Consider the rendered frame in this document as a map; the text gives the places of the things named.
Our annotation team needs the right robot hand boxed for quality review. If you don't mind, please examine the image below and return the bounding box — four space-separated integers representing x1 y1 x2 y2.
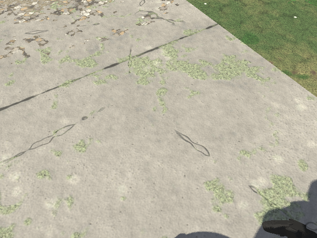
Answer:
262 218 317 238

